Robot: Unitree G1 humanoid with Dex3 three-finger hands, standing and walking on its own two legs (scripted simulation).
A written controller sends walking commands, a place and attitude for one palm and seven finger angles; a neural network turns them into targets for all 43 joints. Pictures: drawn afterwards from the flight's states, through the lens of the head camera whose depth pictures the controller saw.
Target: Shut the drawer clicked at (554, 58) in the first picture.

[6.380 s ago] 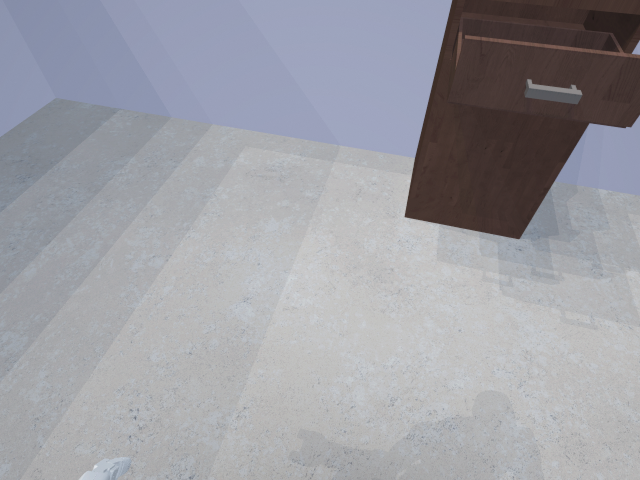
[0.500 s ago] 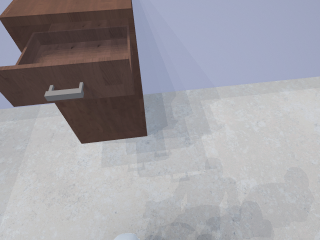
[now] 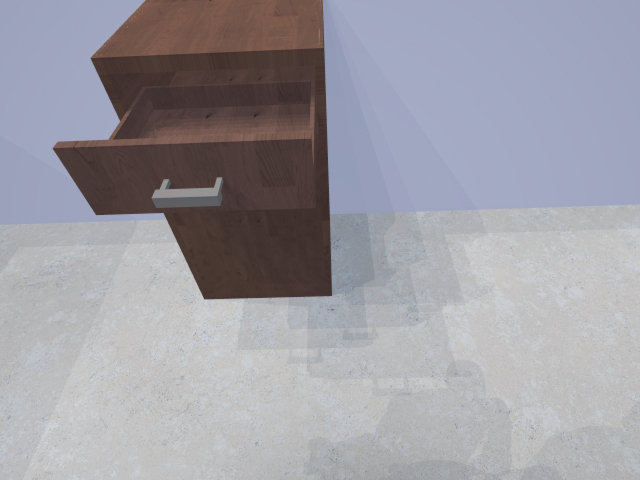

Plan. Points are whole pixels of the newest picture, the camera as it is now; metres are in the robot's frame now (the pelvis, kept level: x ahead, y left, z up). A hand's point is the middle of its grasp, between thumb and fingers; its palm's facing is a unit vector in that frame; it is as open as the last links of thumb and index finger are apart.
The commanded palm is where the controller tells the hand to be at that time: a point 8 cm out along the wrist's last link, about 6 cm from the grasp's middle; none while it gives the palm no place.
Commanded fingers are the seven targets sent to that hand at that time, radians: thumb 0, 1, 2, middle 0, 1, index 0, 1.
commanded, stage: take the last steps up to it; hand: left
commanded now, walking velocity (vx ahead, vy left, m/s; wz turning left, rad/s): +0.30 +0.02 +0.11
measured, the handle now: (190, 190) +0.57 +0.28 +0.03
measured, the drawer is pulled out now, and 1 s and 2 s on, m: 0.27 0.27 0.27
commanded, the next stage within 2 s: come to a stop and stand still in 0.70 s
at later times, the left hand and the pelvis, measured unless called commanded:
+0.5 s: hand out of the picture +0.02 +0.22 -0.18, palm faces +0.14 -0.98 -0.13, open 7.4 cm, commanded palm none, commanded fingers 0.00 0.90 0.90 -0.20 -0.30 -0.20 -0.30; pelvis +0.13 +0.07 +0.00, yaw +2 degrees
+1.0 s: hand (219, 357) +0.34 +0.21 -0.16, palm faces +0.01 -0.98 -0.19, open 7.4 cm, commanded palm none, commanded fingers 0.00 0.90 0.90 -0.20 -0.30 -0.20 -0.30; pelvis +0.25 +0.05 +0.00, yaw +2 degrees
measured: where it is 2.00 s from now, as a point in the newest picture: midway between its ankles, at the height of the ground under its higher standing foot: outside the picture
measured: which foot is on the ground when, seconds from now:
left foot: up 0.00-0.38, down 0.40-0.94, up 0.96-1.00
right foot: down 0.00-0.42, up 0.44-0.90, down 0.92-1.00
